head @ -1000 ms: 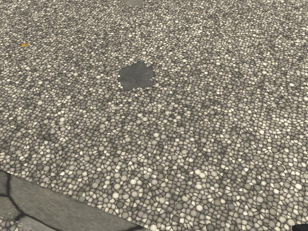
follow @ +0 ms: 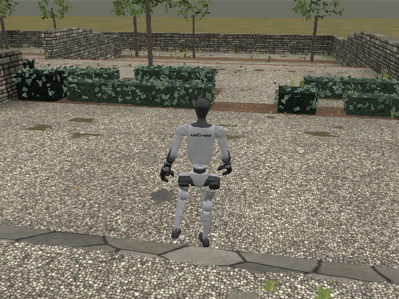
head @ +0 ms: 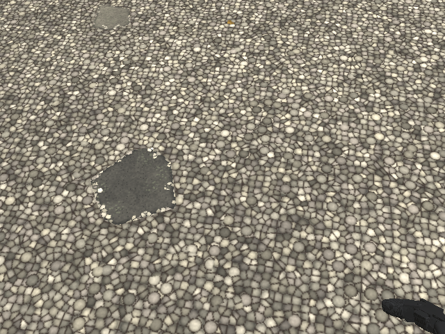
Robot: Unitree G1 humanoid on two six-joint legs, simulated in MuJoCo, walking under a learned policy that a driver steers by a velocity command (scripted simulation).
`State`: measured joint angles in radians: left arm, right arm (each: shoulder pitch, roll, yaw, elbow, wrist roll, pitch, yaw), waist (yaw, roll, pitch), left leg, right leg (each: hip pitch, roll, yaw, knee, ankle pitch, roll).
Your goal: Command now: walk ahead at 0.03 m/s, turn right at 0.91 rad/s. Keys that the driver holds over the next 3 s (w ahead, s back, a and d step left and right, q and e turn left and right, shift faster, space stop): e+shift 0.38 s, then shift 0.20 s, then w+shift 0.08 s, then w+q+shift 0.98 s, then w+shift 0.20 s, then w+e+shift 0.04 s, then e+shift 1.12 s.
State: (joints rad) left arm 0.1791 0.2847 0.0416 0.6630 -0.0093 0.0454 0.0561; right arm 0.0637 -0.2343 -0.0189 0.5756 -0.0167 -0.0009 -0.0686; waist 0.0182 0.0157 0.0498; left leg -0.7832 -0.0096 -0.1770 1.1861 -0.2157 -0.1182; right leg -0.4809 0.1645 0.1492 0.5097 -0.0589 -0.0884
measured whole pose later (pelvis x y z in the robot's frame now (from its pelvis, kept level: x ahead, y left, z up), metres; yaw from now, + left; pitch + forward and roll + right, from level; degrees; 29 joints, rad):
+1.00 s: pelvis +0.20 -0.02 +0.00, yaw -21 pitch +3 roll -1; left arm 0.46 0.25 0.04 0.83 0.04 -0.08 0.00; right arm 0.21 -0.28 -0.07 0.76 -0.04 0.02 0.09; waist 0.02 0.04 -0.02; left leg -0.84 0.04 0.02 1.01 -0.04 0.05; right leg 0.15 0.01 -0.18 0.21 -0.42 0.01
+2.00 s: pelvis +1.09 +0.00 -0.02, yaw +20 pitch +2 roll -3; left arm 0.59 0.24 0.02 0.99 0.00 -0.10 -0.01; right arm -0.10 -0.27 0.03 0.61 -0.07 -0.09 0.06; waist 0.11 0.04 0.04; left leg -0.58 0.01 0.02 0.56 0.01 0.11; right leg 0.19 -0.03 -0.12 0.36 -0.44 0.03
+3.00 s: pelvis +1.45 +0.15 +0.01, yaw -32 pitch +1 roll +1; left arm 0.17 0.38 0.11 0.53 -0.02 0.06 0.01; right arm 0.12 -0.29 -0.09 0.74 -0.02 0.00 -0.04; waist 0.00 -0.05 0.05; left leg -0.30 -0.02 -0.02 0.46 -0.18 0.00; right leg -0.58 0.10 0.15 1.13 -0.41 0.04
